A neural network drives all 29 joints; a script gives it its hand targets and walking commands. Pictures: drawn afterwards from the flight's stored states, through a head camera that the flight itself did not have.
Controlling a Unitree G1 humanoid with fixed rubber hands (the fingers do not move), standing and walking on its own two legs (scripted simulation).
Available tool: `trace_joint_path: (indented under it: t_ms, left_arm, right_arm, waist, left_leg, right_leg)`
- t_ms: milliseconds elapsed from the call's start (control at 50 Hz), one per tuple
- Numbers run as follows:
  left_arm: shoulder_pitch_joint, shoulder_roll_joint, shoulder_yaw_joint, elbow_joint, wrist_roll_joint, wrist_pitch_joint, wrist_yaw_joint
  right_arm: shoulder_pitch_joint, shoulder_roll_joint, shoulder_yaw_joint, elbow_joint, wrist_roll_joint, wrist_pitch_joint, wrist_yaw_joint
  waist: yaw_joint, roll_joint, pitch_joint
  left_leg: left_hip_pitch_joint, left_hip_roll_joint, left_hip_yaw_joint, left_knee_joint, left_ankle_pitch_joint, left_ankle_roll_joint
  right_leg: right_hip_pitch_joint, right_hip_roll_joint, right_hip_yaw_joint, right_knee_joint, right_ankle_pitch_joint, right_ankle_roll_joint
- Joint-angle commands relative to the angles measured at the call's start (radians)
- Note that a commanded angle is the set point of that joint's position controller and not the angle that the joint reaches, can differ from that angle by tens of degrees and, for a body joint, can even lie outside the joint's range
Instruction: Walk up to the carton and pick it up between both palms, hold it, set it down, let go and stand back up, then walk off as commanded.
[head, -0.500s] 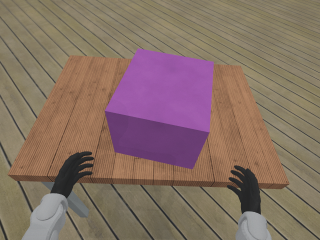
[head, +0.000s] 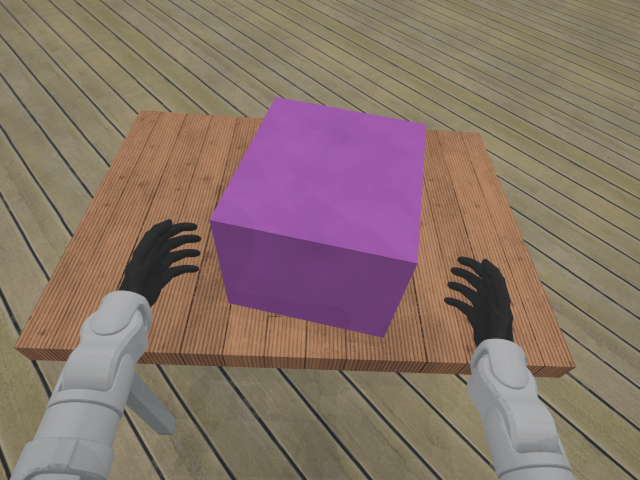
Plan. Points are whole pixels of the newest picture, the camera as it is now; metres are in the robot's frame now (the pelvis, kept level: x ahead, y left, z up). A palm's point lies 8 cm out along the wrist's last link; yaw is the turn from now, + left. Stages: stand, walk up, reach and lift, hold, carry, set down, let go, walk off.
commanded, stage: reach and lift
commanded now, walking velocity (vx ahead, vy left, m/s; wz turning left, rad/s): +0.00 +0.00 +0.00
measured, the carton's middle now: (327, 213) +0.51 -0.01 +0.01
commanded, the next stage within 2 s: none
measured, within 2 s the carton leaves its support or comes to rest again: neither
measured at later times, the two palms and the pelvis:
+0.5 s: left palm (152, 231) +0.39 +0.22 +0.09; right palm (471, 281) +0.34 -0.18 +0.07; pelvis +0.00 +0.00 +0.00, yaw +0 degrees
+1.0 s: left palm (170, 195) +0.45 +0.21 +0.09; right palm (465, 248) +0.39 -0.19 +0.07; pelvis +0.00 +0.01 +0.00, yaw +0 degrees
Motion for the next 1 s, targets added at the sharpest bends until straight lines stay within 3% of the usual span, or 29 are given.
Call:
trace_joint_path:
  t_ms: [0, 220, 460, 580, 760, 860, 980]
  left_arm:
    - [-0.535, 0.313, 0.119, -0.035, -0.059, -0.004, -0.009]
    - [-0.788, 0.313, 0.064, 0.129, -0.073, -0.037, 0.005]
    - [-1.013, 0.295, -0.034, 0.322, -0.117, -0.101, 0.027]
    - [-1.085, 0.305, -0.047, 0.404, -0.129, -0.132, 0.040]
    - [-1.163, 0.303, -0.041, 0.477, -0.121, -0.163, 0.057]
    - [-1.214, 0.287, -0.061, 0.524, -0.132, -0.182, 0.060]
    - [-1.273, 0.253, -0.095, 0.604, -0.138, -0.195, 0.061]
  right_arm:
    - [-0.521, -0.136, -0.087, -0.081, 0.034, -0.025, -0.024]
    - [-0.771, -0.160, -0.154, 0.065, 0.013, -0.047, -0.019]
    - [-0.973, -0.196, -0.211, 0.278, -0.020, -0.086, -0.011]
    - [-1.070, -0.209, -0.197, 0.344, 0.001, -0.108, -0.009]
    - [-1.179, -0.224, -0.160, 0.402, 0.038, -0.153, 0.003]
    - [-1.225, -0.239, -0.158, 0.441, 0.042, -0.170, 0.010]
    - [-1.253, -0.263, -0.176, 0.568, 0.025, -0.187, 0.015]
  waist:
    - [-0.057, 0.097, -0.459]
    - [-0.102, 0.103, -0.554]
    - [-0.173, 0.120, -0.645]
    - [-0.165, 0.111, -0.721]
    - [-0.140, 0.109, -0.910]
    - [-0.153, 0.110, -0.987]
    - [-0.187, 0.138, -1.000]
  left_leg:
    - [-0.029, -0.044, -0.011, -0.129, 0.340, -0.002]
    - [-0.051, -0.050, -0.014, -0.102, 0.344, -0.012]
    - [-0.008, -0.050, -0.034, -0.065, 0.364, -0.038]
    - [-0.019, -0.055, -0.037, -0.042, 0.393, -0.039]
    - [-0.042, -0.063, -0.041, 0.010, 0.509, -0.047]
    - [-0.050, -0.063, -0.049, 0.032, 0.553, -0.054]
    - [0.024, -0.051, -0.067, 0.063, 0.635, -0.076]
  right_leg:
    - [0.226, 0.019, 0.034, -0.061, 0.454, -0.025]
    - [0.205, 0.028, 0.018, -0.048, 0.484, -0.024]
    - [0.106, 0.043, -0.016, -0.050, 0.466, -0.033]
    - [0.096, 0.045, -0.020, -0.034, 0.495, -0.026]
    - [0.109, 0.052, -0.021, 0.006, 0.645, -0.016]
    - [0.085, 0.053, -0.033, 0.021, 0.686, -0.012]
    - [-0.037, 0.064, -0.055, 0.008, 0.636, -0.020]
